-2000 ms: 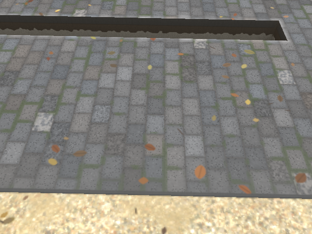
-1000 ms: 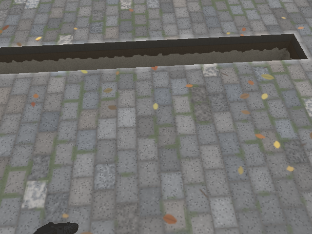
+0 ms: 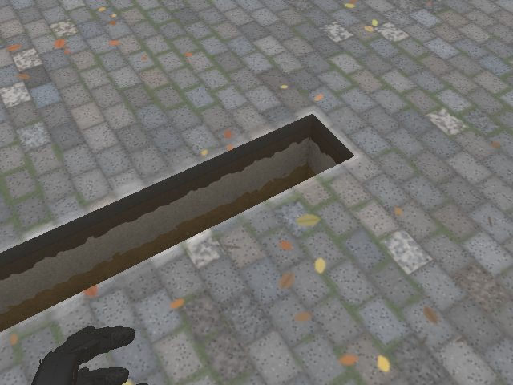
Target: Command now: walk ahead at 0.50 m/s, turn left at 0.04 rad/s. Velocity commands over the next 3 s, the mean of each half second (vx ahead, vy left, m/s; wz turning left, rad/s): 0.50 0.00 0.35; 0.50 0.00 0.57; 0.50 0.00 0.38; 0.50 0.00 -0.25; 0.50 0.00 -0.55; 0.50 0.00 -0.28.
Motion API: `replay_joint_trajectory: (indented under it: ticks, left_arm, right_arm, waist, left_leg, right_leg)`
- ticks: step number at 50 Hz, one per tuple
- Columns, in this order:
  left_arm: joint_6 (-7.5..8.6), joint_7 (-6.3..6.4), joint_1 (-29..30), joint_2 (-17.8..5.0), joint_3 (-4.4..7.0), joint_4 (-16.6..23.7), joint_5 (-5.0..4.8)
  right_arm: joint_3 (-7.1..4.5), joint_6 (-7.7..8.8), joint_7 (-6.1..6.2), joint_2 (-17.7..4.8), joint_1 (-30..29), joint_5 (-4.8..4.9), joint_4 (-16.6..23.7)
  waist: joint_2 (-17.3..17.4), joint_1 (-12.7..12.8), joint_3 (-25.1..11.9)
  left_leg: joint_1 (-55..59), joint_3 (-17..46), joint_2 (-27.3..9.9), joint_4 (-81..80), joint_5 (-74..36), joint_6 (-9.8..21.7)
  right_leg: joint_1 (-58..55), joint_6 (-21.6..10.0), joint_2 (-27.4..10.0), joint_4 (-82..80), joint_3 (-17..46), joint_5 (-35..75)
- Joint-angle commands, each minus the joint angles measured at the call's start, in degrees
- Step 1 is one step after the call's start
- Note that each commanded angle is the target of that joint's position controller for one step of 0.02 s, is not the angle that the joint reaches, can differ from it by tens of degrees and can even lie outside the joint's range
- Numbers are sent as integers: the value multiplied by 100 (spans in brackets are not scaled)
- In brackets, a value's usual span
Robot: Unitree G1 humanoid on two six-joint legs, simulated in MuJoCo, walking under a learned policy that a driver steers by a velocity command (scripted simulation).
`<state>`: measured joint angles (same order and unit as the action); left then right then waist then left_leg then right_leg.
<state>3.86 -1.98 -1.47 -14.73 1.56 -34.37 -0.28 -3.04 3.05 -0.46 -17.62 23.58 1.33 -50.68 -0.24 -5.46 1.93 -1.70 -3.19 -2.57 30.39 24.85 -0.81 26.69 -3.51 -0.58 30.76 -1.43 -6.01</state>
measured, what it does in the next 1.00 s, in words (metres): walks ahead, turning left: left foot, then right foot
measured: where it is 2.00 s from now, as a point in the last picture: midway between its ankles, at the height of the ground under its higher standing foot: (106, 238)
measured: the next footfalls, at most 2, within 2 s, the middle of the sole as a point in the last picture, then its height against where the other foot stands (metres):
left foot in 0.52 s outside the picture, level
right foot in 0.98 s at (222, 286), level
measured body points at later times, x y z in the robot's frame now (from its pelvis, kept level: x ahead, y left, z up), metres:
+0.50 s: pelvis +0.27 +0.03 -0.01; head +0.30 +0.05 +0.44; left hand +0.21 +0.31 -0.14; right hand +0.52 -0.15 -0.10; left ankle +0.38 +0.15 -0.72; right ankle +0.11 -0.11 -0.72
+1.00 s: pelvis +0.54 +0.10 +0.00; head +0.55 +0.11 +0.45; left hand +0.60 +0.42 -0.07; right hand +0.70 -0.15 -0.11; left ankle +0.38 +0.15 -0.72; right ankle +0.70 +0.05 -0.73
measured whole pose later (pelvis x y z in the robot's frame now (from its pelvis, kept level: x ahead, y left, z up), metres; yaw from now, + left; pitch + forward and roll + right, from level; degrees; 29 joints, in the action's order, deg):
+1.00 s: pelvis +0.54 +0.10 +0.00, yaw +32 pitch +1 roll +0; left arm 6.4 -1.5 -4.3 -15.6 2.4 -38.7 0.7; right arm -4.4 -0.6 1.8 -16.7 24.6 0.9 -41.6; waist -1.0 -4.2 -0.2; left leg -5.7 14.0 7.0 32.3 26.2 3.3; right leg 25.7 -0.4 0.8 29.1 4.2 -4.6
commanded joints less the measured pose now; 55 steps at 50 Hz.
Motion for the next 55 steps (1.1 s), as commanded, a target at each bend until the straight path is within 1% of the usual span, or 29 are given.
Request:
replay_joint_trajectory:
  ticks: [1,2,3,4,6,10,16,21,23,24,25,26,27,28,29,30,31,32,35,42,44,47,49,50,51,52,53,54,55]
  left_arm:
    - [-31,121,-2502,-1397,523,-208,48]
    - [-4,106,-2145,-1118,412,-239,14]
    - [18,93,-1772,-910,347,-237,-2]
    - [53,67,-1447,-705,291,-261,7]
    - [156,44,-1094,-514,271,-315,53]
    - [294,126,-1184,-651,357,-609,139]
    - [218,259,-1483,-892,423,-886,56]
    - [5,319,-1837,-1041,473,-1152,-47]
    - [-118,398,-1745,-1220,513,-1118,-100]
    - [-183,428,-1670,-1286,517,-1104,-100]
    - [-190,454,-1556,-1279,496,-1062,-132]
    - [-129,466,-1697,-985,376,-955,51]
    - [67,372,-2167,-320,145,-598,160]
    - [277,267,-1702,-933,269,-592,-63]
    - [349,233,-1344,-970,287,-498,-253]
    - [394,278,-1152,-889,266,-459,-172]
    - [369,327,-1060,-930,308,-487,-13]
    - [279,302,-1160,-929,327,-501,27]
    - [99,282,-1223,-696,271,-458,81]
    - [168,190,40,-476,127,-151,65]
    - [207,118,265,-587,170,-52,0]
    - [339,15,119,-846,310,7,19]
    - [360,67,-700,-922,398,-147,106]
    - [368,81,-1375,-1180,468,-252,174]
    - [303,47,-2052,-1537,619,-544,208]
    - [246,-4,-2165,-1237,553,-523,21]
    - [208,42,-1904,-930,471,-453,-45]
    - [177,72,-1557,-872,436,-394,40]
    - [162,82,-1288,-792,407,-371,92]
  right_arm:
    - [45,248,-4,-386,90,-14,528]
    - [-95,274,-26,-783,-327,146,655]
    - [-95,263,-22,-747,-610,158,718]
    - [-106,221,-9,-672,-722,74,713]
    - [-120,55,21,-469,-461,50,597]
    - [-106,-76,55,-227,-728,24,691]
    - [-8,13,-153,-6,-1764,-37,1062]
    - [-14,-52,-314,-65,-2277,-59,1482]
    - [-110,-97,-330,-177,-1959,-66,1544]
    - [-219,-115,-310,-372,-1378,-64,1434]
    - [-393,-125,-236,-653,-470,-40,1227]
    - [-567,-198,-83,-1224,183,1,1103]
    - [-588,-153,-76,-1705,-197,6,1333]
    - [-473,-126,-115,-1186,-1,-48,1368]
    - [-387,-100,-107,-842,-92,-54,1278]
    - [-321,-84,-99,-644,-404,-41,1311]
    - [-246,-94,-67,-418,-717,-63,1391]
    - [-202,-113,-34,-365,-887,-145,1498]
    - [-265,-69,44,-531,-838,-139,1530]
    - [-335,-193,225,-715,-188,-9,1293]
    - [-360,-186,191,-761,-100,37,1257]
    - [-349,-256,246,-714,-57,-12,1237]
    - [-299,-321,271,-587,-184,-35,1287]
    - [-203,-333,243,-376,-286,-124,1418]
    - [-133,-332,242,-81,449,26,1502]
    - [-156,-293,226,-402,555,36,1422]
    - [-264,-282,192,-766,96,50,1394]
    - [-293,-293,190,-812,-257,42,1441]
    - [-309,-308,167,-787,-350,3,1470]
  waist:
    - [-1143,1285,-2373]
    - [-829,1214,-1401]
    - [-659,1029,-883]
    - [-524,853,-508]
    - [-704,536,-298]
    - [-358,483,-10]
    - [-134,819,328]
    - [-226,904,377]
    - [-431,637,-11]
    - [-486,300,-363]
    - [-388,-202,-804]
    - [448,-347,-1293]
    - [1656,330,-2149]
    - [767,-139,-2540]
    - [545,-84,-1630]
    - [8,159,-913]
    - [31,337,-664]
    - [134,532,-504]
    - [206,674,-402]
    - [516,168,-164]
    - [546,111,-139]
    - [681,267,-144]
    - [783,687,-412]
    - [368,979,-981]
    - [-1462,856,-1704]
    - [-1875,905,-1469]
    - [-1104,994,-696]
    - [-591,900,-293]
    - [-462,797,-60]
  left_leg:
    - [-3846,910,346,4077,828,160]
    - [-4280,1017,62,4336,502,224]
    - [-4212,861,-194,4120,-4,242]
    - [-4060,821,-351,3824,-411,200]
    - [-3448,872,-517,3581,-939,104]
    - [-3780,1064,-465,3091,-1751,-52]
    - [-3722,565,-315,1207,-3198,99]
    - [-3890,143,-118,625,-2315,413]
    - [-3207,-250,269,637,-1658,628]
    - [-2379,-394,517,673,-1487,769]
    - [-990,-332,703,233,-1903,988]
    - [653,1172,-176,29,-2610,1371]
    - [2369,4699,-1671,-801,-2127,2741]
    - [2442,4849,-1711,-1262,-1595,2606]
    - [1835,3962,-1485,-1241,-1381,2309]
    - [886,3296,-1156,-1270,-1575,2058]
    - [202,2841,-914,-1298,-1901,1894]
    - [-352,2605,-725,-1450,-2154,1857]
    - [-1022,2292,-572,-1625,-2924,1911]
    - [-1452,2059,-151,-1283,-2101,1343]
    - [-1334,2423,-270,-1207,-1571,1333]
    - [-861,2924,-391,-851,-1654,1208]
    - [-762,2895,-201,-114,-2132,993]
    - [-1322,2424,195,1207,-1524,767]
    - [-3109,1521,916,3081,349,359]
    - [-4056,1375,643,4122,986,262]
    - [-4359,1364,434,4539,427,151]
    - [-4186,1171,295,4651,-23,82]
    - [-3994,1259,155,4484,-345,32]
  right_leg:
    - [-4945,-1501,-2332,-1142,4151,-1008]
    - [-4181,-1229,-2141,-1272,3272,-1127]
    - [-3426,-1043,-1859,-1431,2491,-942]
    - [-2796,-929,-1605,-1664,1976,-703]
    - [-2010,-796,-1336,-2051,1270,-220]
    - [-1812,-829,-1360,-2347,431,734]
    - [-2112,-597,-1315,-2370,-520,1019]
    - [-3112,-467,-1625,-1652,-803,2389]
    - [-3328,-316,-1581,-794,-961,4293]
    - [-3167,-226,-1485,58,-1036,4981]
    - [-2566,-15,-1249,1272,-1153,4653]
    - [-1096,305,-826,3149,-1132,1966]
    - [1126,673,506,5293,-195,-2760]
    - [1622,517,202,5478,919,-2622]
    - [1950,379,-46,5207,794,-2362]
    - [1882,329,-295,4605,725,-1979]
    - [1554,332,-481,4073,718,-1674]
    - [1174,354,-557,3856,723,-1411]
    - [854,604,-498,3113,536,-1046]
    - [233,654,-28,436,502,1185]
    - [157,610,-1,280,640,940]
    - [-165,374,80,-17,713,302]
    - [-1108,123,-72,-400,697,301]
    - [-2321,-146,-745,-304,1248,333]
    - [-4065,-957,-1797,-638,3292,-1369]
    - [-4022,-1020,-2204,-1312,4542,-2911]
    - [-3413,-837,-2071,-1521,4039,-3113]
    - [-2802,-688,-1912,-1572,3377,-2385]
    - [-2307,-693,-1784,-1679,2834,-1647]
